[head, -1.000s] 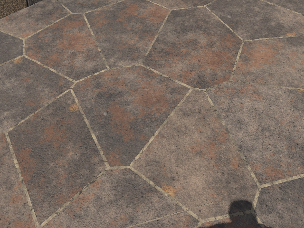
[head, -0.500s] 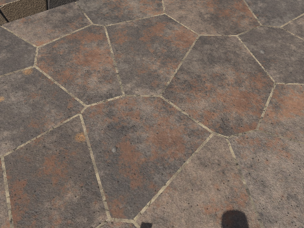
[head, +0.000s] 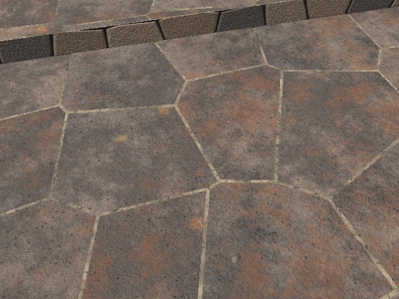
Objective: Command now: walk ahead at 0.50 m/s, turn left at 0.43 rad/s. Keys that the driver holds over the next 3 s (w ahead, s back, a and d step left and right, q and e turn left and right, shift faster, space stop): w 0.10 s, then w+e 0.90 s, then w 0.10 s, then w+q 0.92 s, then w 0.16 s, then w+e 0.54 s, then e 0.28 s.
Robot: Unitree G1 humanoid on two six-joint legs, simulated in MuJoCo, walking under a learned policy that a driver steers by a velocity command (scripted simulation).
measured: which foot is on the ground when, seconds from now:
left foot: up 0.00-0.14, down 0.16-0.72, up 0.74-1.00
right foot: down 0.00-0.16, up 0.18-0.68, down 0.70-1.00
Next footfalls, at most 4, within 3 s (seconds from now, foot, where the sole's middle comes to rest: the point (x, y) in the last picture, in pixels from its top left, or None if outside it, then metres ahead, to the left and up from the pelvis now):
0.16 left None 0.24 0.12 -0.78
0.70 right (251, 288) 0.52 -0.08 -0.78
1.24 left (237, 197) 0.87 -0.04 -0.78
1.76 right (298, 156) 1.08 -0.30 -0.78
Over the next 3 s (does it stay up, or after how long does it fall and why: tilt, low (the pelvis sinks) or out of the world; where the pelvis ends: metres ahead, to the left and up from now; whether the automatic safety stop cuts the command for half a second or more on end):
stays up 1.54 -0.21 -0.01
